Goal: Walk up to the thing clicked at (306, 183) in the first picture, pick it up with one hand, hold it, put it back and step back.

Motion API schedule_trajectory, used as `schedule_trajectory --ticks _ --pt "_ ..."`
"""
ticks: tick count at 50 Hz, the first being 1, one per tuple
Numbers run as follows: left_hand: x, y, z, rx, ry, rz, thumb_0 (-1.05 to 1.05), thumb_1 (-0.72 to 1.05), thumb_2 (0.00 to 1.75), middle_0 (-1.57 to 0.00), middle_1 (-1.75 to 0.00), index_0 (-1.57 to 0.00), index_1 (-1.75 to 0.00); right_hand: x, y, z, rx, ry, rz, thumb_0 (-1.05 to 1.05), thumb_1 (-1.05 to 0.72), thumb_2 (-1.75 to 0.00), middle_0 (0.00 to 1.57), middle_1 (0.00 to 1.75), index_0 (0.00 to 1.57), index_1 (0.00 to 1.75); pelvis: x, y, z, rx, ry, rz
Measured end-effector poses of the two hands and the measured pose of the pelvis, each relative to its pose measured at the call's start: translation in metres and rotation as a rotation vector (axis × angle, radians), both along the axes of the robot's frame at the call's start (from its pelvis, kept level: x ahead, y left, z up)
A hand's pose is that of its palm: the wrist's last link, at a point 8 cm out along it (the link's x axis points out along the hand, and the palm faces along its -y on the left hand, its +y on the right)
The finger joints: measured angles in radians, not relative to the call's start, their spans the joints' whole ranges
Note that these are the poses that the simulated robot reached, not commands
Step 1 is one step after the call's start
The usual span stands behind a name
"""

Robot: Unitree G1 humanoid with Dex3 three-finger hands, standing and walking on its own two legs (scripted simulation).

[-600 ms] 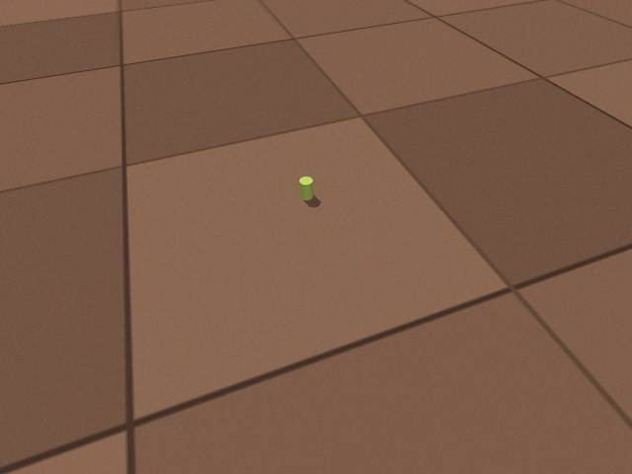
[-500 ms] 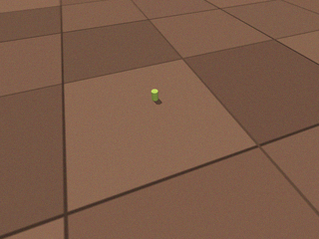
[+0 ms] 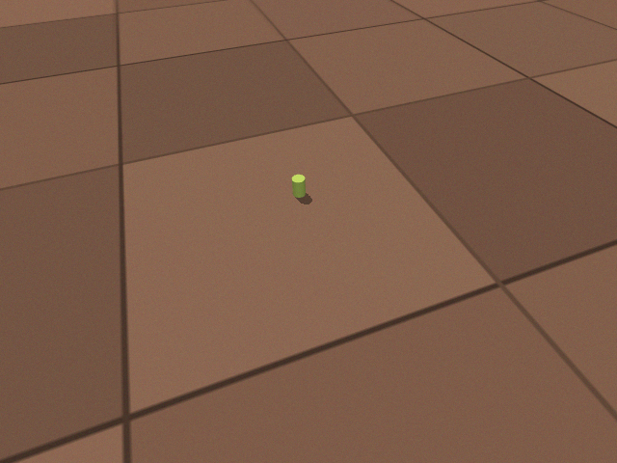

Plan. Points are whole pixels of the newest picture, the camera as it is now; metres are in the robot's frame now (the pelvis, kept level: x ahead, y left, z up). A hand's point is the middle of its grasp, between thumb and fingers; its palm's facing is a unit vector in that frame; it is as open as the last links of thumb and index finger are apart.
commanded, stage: stand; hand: left
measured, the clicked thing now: (298, 186) +1.52 +0.14 -0.73
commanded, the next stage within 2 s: walk up in 0.52 s
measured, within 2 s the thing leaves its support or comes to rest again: neither
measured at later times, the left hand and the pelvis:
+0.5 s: hand out of the picture +0.07 +0.25 -0.16, palm faces -0.03 -0.94 -0.34, open 7.4 cm; pelvis +0.00 +0.00 +0.00, yaw +0 degrees
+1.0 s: hand (173, 353) +0.35 +0.28 -0.15, palm faces -0.38 -0.75 -0.54, open 7.4 cm; pelvis +0.12 +0.03 -0.04, yaw -23 degrees
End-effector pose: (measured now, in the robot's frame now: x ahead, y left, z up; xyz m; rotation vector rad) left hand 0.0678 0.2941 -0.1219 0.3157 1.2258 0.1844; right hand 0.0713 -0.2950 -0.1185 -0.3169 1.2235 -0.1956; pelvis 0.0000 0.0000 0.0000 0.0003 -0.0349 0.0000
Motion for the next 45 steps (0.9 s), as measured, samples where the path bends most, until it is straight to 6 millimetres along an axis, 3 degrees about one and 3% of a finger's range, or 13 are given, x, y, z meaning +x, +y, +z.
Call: schedule_trajectory --ticks 27,33,35,38,41,45 --pt "-0.002 0.002 0.002 0.002 -0.001 -0.003 0.0 0.9 0.9 -0.21 -0.3 -0.21 -0.3 -0.004 -0.003 0.0 0.006 0.001 -0.004 0.0 -0.9 -0.89 0.2 0.3 0.2 0.3 -0.001 0.0 0.0 0.002 0.001 -0.011" --pt "-0.002 0.029 0.002 0.062 0.096 -0.104 0.0 0.9 0.9 -0.21 -0.3 -0.21 -0.3 0.005 -0.019 0.004 0.012 -0.143 -0.073 0.01 -0.9 -0.89 0.2 0.3 0.21 0.3 0.007 0.017 -0.013 -0.009 0.052 -0.122" --pt "0.01 0.044 0.002 0.087 0.119 -0.137 0.0 0.9 0.9 -0.21 -0.3 -0.21 -0.3 -0.001 -0.02 0.007 -0.009 -0.157 -0.107 0.0 -0.9 -0.89 0.2 0.3 0.2 0.3 0.014 0.026 -0.016 -0.016 0.069 -0.149" --pt "0.043 0.059 0.009 0.125 0.131 -0.194 0.0 0.9 0.9 -0.21 -0.3 -0.21 -0.3 -0.02 -0.016 0.012 -0.034 -0.143 -0.175 0.0 -0.91 -0.9 0.2 0.3 0.2 0.3 0.029 0.036 -0.013 0.007 0.077 -0.209" --pt "0.097 0.06 0.02 0.14 0.097 -0.282 0.01 0.9 0.9 -0.21 -0.3 -0.21 -0.3 -0.044 -0.009 0.015 -0.041 -0.099 -0.263 0.0 -0.91 -0.9 0.2 0.3 0.2 0.3 0.049 0.04 -0.007 -0.01 0.077 -0.259" --pt "0.186 0.049 0.026 0.155 0.003 -0.406 0.01 0.9 0.9 -0.21 -0.3 -0.21 -0.3 -0.069 0.002 0.006 -0.033 -0.031 -0.367 0.0 -0.9 -0.9 0.2 0.3 0.2 0.3 0.078 0.039 -0.012 -0.007 0.053 -0.333"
